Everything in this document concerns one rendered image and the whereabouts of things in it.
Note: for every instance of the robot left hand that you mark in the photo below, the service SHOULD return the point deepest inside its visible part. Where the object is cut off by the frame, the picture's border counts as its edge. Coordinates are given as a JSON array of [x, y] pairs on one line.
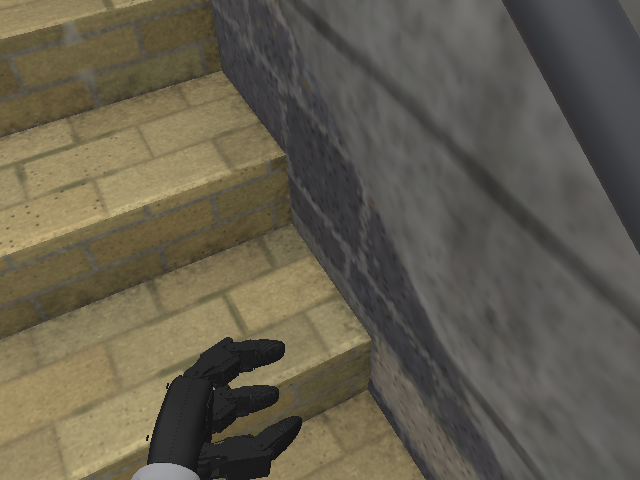
[[192, 411]]

